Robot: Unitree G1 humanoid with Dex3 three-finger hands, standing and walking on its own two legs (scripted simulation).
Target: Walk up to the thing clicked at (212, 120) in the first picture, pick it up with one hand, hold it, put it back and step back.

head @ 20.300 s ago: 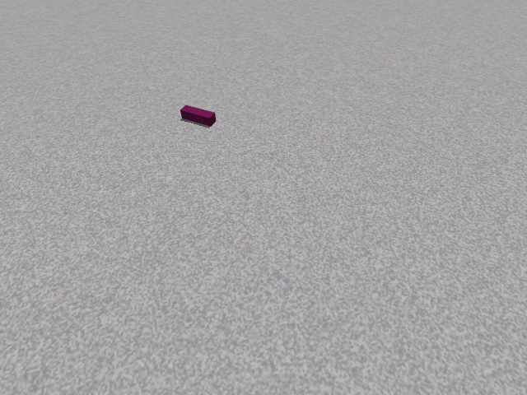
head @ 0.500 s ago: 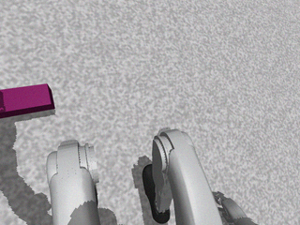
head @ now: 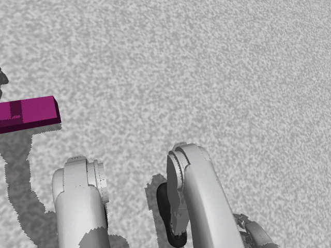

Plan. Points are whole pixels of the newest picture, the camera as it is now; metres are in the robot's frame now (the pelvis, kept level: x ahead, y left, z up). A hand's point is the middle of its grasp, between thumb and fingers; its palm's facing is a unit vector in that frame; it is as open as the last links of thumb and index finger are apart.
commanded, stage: approach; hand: left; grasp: from above
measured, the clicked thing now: (13, 116) +0.45 +0.36 -0.29
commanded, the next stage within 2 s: close in in 0.42 s
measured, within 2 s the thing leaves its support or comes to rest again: neither
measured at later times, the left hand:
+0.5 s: hand out of the picture +0.44 +0.36 -0.18, palm faces -0.46 -0.10 -0.88, open 14.2 cm
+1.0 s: hand (7, 116) +0.44 +0.34 -0.21, palm faces -0.45 -0.12 -0.88, open 14.2 cm
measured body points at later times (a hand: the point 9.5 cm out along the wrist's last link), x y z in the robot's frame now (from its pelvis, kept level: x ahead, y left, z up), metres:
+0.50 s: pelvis +0.00 +0.00 +0.00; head +0.24 +0.09 +0.36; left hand +0.46 +0.37 -0.12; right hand +0.04 -0.27 -0.10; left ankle +0.08 +0.12 -0.29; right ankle +0.10 -0.12 -0.29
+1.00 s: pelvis +0.00 +0.00 -0.01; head +0.25 +0.11 +0.34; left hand +0.46 +0.35 -0.16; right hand +0.07 -0.27 -0.09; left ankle +0.08 +0.12 -0.29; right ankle +0.10 -0.12 -0.29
